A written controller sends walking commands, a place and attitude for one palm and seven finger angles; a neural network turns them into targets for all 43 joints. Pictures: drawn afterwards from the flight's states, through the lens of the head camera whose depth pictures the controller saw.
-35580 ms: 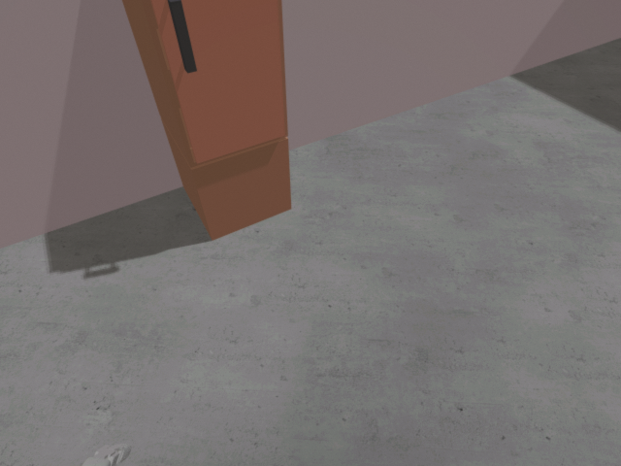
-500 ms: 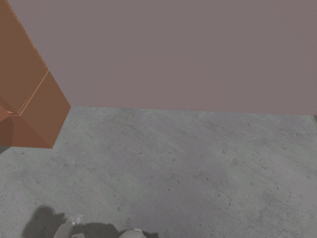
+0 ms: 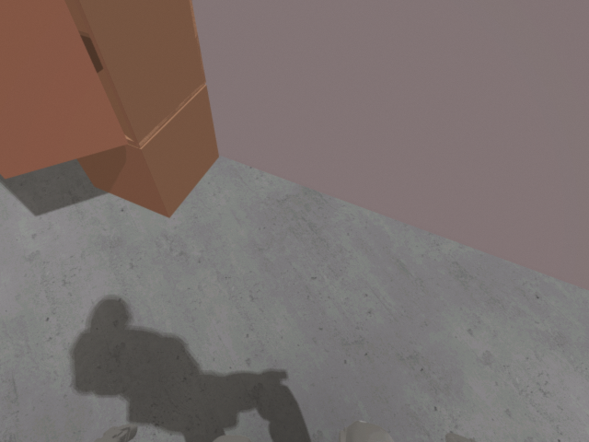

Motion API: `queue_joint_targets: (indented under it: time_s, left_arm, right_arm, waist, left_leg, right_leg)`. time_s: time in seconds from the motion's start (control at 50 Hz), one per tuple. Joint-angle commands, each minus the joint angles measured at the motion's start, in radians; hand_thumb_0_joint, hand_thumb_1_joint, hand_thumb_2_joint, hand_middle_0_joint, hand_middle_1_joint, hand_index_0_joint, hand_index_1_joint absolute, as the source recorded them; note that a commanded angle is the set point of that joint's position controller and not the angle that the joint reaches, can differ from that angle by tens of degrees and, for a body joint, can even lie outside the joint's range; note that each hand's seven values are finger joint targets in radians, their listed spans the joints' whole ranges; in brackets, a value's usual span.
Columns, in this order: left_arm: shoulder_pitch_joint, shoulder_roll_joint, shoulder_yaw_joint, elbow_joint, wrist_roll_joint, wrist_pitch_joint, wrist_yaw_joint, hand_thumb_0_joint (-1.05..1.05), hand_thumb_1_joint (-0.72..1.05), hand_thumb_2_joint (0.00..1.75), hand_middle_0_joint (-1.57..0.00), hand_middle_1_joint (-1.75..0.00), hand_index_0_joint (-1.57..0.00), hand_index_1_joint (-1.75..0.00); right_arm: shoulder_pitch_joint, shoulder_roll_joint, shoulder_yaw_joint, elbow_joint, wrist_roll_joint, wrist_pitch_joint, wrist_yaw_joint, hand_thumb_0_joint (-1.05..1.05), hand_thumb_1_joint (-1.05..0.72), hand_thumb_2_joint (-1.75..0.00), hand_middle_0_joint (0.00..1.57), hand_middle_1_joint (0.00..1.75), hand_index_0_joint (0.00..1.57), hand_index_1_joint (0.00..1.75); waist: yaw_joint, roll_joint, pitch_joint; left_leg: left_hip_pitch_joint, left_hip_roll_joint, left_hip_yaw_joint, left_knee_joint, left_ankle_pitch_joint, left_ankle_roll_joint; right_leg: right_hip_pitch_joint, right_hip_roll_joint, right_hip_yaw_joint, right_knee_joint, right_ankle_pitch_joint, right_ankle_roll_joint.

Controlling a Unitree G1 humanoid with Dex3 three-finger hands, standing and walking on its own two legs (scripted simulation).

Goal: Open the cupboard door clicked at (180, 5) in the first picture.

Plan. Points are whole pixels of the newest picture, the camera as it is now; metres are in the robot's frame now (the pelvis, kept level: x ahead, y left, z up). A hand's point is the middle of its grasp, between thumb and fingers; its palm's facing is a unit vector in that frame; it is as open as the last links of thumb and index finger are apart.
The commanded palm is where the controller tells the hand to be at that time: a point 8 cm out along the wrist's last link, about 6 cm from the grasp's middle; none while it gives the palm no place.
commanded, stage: turn to face it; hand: left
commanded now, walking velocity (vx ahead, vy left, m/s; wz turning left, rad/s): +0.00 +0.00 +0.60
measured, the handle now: out of the picture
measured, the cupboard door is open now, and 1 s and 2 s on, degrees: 52 52 52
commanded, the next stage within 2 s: take the last steps up to it in 0.78 s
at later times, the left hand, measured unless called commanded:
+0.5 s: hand out of the picture +0.00 +0.17 -0.18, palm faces +0.33 -0.92 -0.21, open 7.4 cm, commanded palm none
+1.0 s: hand out of the picture -0.03 +0.13 -0.15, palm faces +0.50 -0.84 -0.23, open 7.4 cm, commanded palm none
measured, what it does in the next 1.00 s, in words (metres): steps on the spot, turning left: right foot, then left foot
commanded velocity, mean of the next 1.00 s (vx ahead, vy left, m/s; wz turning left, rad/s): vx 0.04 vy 0.02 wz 0.39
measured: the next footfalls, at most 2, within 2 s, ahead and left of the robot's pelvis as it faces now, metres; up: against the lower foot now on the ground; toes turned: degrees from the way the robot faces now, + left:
right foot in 0.16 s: +0.06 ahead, -0.16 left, +0.00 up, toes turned +4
left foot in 0.50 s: +0.02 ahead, +0.11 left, +0.00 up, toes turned +22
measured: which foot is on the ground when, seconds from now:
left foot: down 0.00-0.16, up 0.18-0.48, down 0.50-0.80, up 0.82-1.00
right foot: up 0.00-0.14, down 0.16-0.50, up 0.52-0.78, down 0.80-1.00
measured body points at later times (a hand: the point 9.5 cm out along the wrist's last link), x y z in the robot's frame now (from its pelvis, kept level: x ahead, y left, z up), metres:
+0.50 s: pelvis +0.01 -0.03 -0.01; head +0.05 -0.01 +0.44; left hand -0.02 +0.22 -0.16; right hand +0.20 -0.25 -0.14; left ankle -0.02 +0.09 -0.74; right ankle +0.02 -0.16 -0.73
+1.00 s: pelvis +0.03 -0.05 +0.01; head +0.05 -0.05 +0.46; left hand -0.05 +0.18 -0.14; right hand +0.21 -0.24 -0.14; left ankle -0.06 +0.05 -0.67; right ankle +0.07 -0.16 -0.73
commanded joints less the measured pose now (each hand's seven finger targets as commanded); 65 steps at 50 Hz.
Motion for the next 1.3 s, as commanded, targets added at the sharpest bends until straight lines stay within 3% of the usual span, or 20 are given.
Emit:
queue_joint_targets:
  time_s: [0.0,0.1,0.14,0.18,0.24,0.34,0.42,0.44,0.48,0.52,0.56,0.74,0.78,0.8,0.86,1.02,1.1,1.12,1.16,1.28]
  left_arm:
    - [-0.029,0.056,0.01,-0.097,-0.006,-0.031,0.004,0.0,0.9,0.9,-0.2,-0.3,-0.2,-0.3]
    - [0.108,0.1,0.026,-0.068,-0.005,-0.048,0.012,0.0,0.9,0.9,-0.2,-0.3,-0.2,-0.3]
    - [0.132,0.234,0.047,-0.079,0.014,-0.063,0.026,0.0,0.9,0.9,-0.2,-0.3,-0.2,-0.3]
    - [0.024,0.138,0.023,-0.104,0.005,-0.07,0.032,0.0,0.9,0.9,-0.2,-0.3,-0.2,-0.3]
    - [-0.007,0.099,0.009,-0.109,0.001,-0.07,0.027,0.0,0.9,0.9,-0.2,-0.3,-0.2,-0.3]
    - [0.116,0.151,0.028,-0.062,0.011,-0.073,0.027,0.0,0.9,0.9,-0.2,-0.3,-0.2,-0.3]
    - [0.106,0.162,0.036,-0.044,0.003,-0.068,0.016,0.0,0.9,0.9,-0.2,-0.3,-0.2,-0.3]
    - [0.083,0.148,0.033,-0.051,-0.005,-0.064,0.013,0.0,0.9,0.9,-0.2,-0.3,-0.2,-0.3]
    - [0.026,0.042,0.0,-0.113,-0.012,-0.052,0.009,0.0,0.9,0.9,-0.2,-0.3,-0.2,-0.3]
    - [-0.015,0.056,0.005,-0.121,-0.002,-0.039,0.013,0.0,0.9,0.9,-0.2,-0.3,-0.2,-0.3]
    - [-0.003,0.056,0.01,-0.069,-0.001,-0.029,0.011,0.0,0.9,0.9,-0.2,-0.3,-0.2,-0.3]
    - [0.164,0.04,0.008,0.009,-0.002,-0.047,0.005,0.0,0.9,0.9,-0.2,-0.3,-0.2,-0.3]
    - [0.162,0.185,0.032,-0.001,0.014,-0.066,0.017,0.0,0.9,0.9,-0.2,-0.3,-0.2,-0.3]
    - [0.147,0.199,0.032,-0.019,0.011,-0.064,0.019,0.0,0.9,0.9,-0.2,-0.3,-0.2,-0.3]
    - [0.054,0.113,0.013,-0.028,0.009,-0.07,0.021,0.0,0.9,0.9,-0.2,-0.3,-0.2,-0.3]
    - [0.23,0.139,0.037,0.061,0.017,-0.103,0.007,0.0,0.9,0.9,-0.2,-0.3,-0.2,-0.3]
    - [0.154,0.136,0.041,0.071,0.009,-0.098,-0.003,0.0,0.9,0.9,-0.2,-0.3,-0.2,-0.3]
    - [0.128,0.107,0.036,0.06,0.003,-0.093,-0.009,0.0,0.9,0.9,-0.2,-0.3,-0.2,-0.3]
    - [0.015,0.01,0.007,-0.018,0.003,-0.085,-0.018,0.0,0.9,0.9,-0.2,-0.3,-0.2,-0.3]
    - [0.027,-0.013,-0.003,0.04,0.01,-0.08,-0.032,0.0,0.9,0.9,-0.2,-0.3,-0.2,-0.3]
  right_arm:
    - [0.039,-0.229,-0.07,-0.05,-0.009,-0.005,-0.011,0.0,-0.9,-0.9,0.2,0.3,0.2,0.3]
    - [-0.053,-0.205,-0.073,-0.08,0.005,0.009,-0.002,0.0,-0.9,-0.9,0.2,0.3,0.2,0.3]
    - [-0.061,-0.125,-0.063,-0.116,0.012,0.007,0.009,0.0,-0.9,-0.9,0.2,0.3,0.2,0.3]
    - [-0.017,-0.153,-0.072,-0.075,0.002,0.021,0.02,0.0,-0.9,-0.9,0.2,0.3,0.2,0.3]
    - [-0.023,-0.107,-0.057,-0.056,0.002,0.032,0.033,0.0,-0.9,-0.9,0.2,0.3,0.2,0.3]
    - [-0.093,-0.06,-0.033,-0.072,0.011,0.017,0.038,0.0,-0.9,-0.9,0.2,0.3,0.2,0.3]
    - [-0.016,-0.082,-0.034,-0.054,0.009,0.005,0.031,0.0,-0.9,-0.9,0.2,0.3,0.2,0.3]
    - [0.036,-0.121,-0.043,-0.04,0.006,0.0,0.027,0.0,-0.9,-0.9,0.2,0.3,0.2,0.3]
    - [0.158,-0.291,-0.084,-0.021,-0.002,-0.006,0.006,0.0,-0.9,-0.9,0.2,0.3,0.2,0.3]
    - [0.142,-0.267,-0.071,-0.021,-0.008,-0.01,-0.007,0.0,-0.9,-0.9,0.2,0.3,0.2,0.3]
    - [0.043,-0.213,-0.057,-0.035,-0.009,-0.011,-0.019,0.0,-0.9,-0.9,0.2,0.3,0.2,0.3]
    - [-0.044,-0.176,-0.047,-0.035,0.002,0.003,-0.01,0.0,-0.9,-0.9,0.2,0.3,0.2,0.3]
    - [-0.032,-0.073,-0.029,-0.06,0.015,0.007,0.001,0.0,-0.9,-0.9,0.2,0.3,0.2,0.3]
    - [-0.06,-0.109,-0.039,-0.068,0.011,0.016,0.005,0.0,-0.9,-0.9,0.2,0.3,0.2,0.3]
    - [-0.031,-0.093,-0.043,-0.012,0.005,0.025,0.012,0.0,-0.9,-0.9,0.2,0.3,0.2,0.3]
    - [-0.102,-0.037,-0.02,-0.016,0.006,-0.014,0.039,0.0,-0.9,-0.9,0.2,0.3,0.2,0.3]
    - [0.032,-0.042,-0.016,0.026,0.005,-0.031,0.034,0.0,-0.9,-0.9,0.2,0.3,0.2,0.3]
    - [0.107,-0.082,-0.025,0.049,0.004,-0.038,0.023,0.0,-0.9,-0.9,0.2,0.3,0.2,0.3]
    - [0.312,-0.233,-0.061,0.089,-0.012,-0.037,-0.002,0.0,-0.9,-0.9,0.2,0.3,0.2,0.3]
    - [0.19,-0.112,-0.015,0.08,-0.008,-0.076,-0.018,0.0,-0.9,-0.9,0.2,0.3,0.2,0.3]
  waist:
    - [-0.036,0.172,-0.153]
    - [0.042,0.117,-0.14]
    - [0.067,-0.303,-0.139]
    - [-0.007,-0.204,-0.089]
    - [-0.023,-0.202,-0.083]
    - [0.04,-0.153,-0.146]
    - [-0.003,-0.159,-0.154]
    - [-0.038,-0.084,-0.173]
    - [-0.101,0.331,-0.224]
    - [-0.085,0.168,-0.186]
    - [-0.046,0.273,-0.136]
    - [0.036,0.103,-0.124]
    - [0.039,-0.302,-0.097]
    - [0.056,-0.242,-0.087]
    - [-0.002,-0.206,-0.038]
    - [0.085,-0.155,-0.098]
    - [0.005,-0.118,-0.094]
    - [-0.032,-0.006,-0.116]
    - [-0.127,0.37,-0.112]
    - [-0.02,0.123,-0.021]
  left_leg:
    - [0.122,0.24,-0.263,-0.166,0.33,0.14]
    - [-0.14,0.139,-0.26,-0.063,0.098,0.058]
    - [-0.314,-0.053,-0.003,0.417,-0.356,-0.059]
    - [-0.283,0.034,-0.054,0.654,-0.259,-0.052]
    - [-0.258,0.051,0.031,0.613,-0.193,-0.084]
    - [-0.16,0.035,0.121,0.26,-0.213,-0.083]
    - [0.048,0.01,0.149,-0.013,-0.022,-0.057]
    - [0.176,0.047,0.107,-0.101,0.112,-0.036]
    - [0.335,0.435,-0.376,-0.168,0.682,0.208]
    - [0.227,0.417,-0.323,-0.175,0.48,0.231]
    - [0.143,0.313,-0.226,-0.176,0.416,0.175]
    - [-0.081,0.174,-0.138,-0.091,0.063,0.067]
    - [-0.224,-0.028,0.052,0.254,-0.255,-0.045]
    - [-0.181,0.013,0.003,0.436,-0.347,-0.036]
    - [-0.195,0.04,-0.002,0.59,-0.221,-0.041]
    - [-0.186,0.045,0.103,0.197,-0.219,-0.054]
    - [0.12,0.01,0.167,-0.095,-0.06,-0.04]
    - [0.273,0.039,0.121,-0.168,-0.059,-0.017]
    - [0.408,0.384,-0.355,-0.337,-0.18,0.178]
    - [0.213,0.281,-0.165,-0.364,0.023,0.179]
  right_leg:
    - [0.044,0.028,-0.002,-0.166,0.004,-0.007]
    - [0.395,0.033,0.011,-0.582,0.192,-0.033]
    - [0.409,-0.404,0.434,-0.811,0.201,-0.217]
    - [0.264,-0.326,0.267,-0.777,0.233,-0.234]
    - [0.301,-0.229,0.038,-0.696,0.546,-0.195]
    - [0.45,-0.267,-0.016,-0.59,0.781,-0.197]
    - [0.35,-0.244,-0.081,-0.472,0.712,-0.126]
    - [0.255,-0.227,-0.114,-0.378,0.619,-0.085]
    - [-0.089,-0.036,-0.107,0.001,-0.218,0.01]
    - [-0.094,-0.048,-0.012,0.109,-0.149,-0.011]
    - [-0.066,-0.039,0.015,0.097,-0.059,-0.015]
    - [0.346,0.04,-0.058,-0.524,0.203,-0.035]
    - [0.359,-0.316,0.35,-0.789,0.202,-0.179]
    - [0.241,-0.389,0.359,-0.815,0.197,-0.256]
    - [0.203,-0.251,0.183,-0.759,0.315,-0.225]
    - [0.462,-0.298,0.132,-0.752,0.278,-0.225]
    - [0.255,-0.239,0.018,-0.66,0.152,-0.153]
    - [0.132,-0.189,-0.044,-0.549,0.097,-0.11]
    - [-0.225,0.004,-0.153,-0.045,-0.163,-0.045]
    - [-0.186,-0.064,-0.021,0.062,0.118,-0.073]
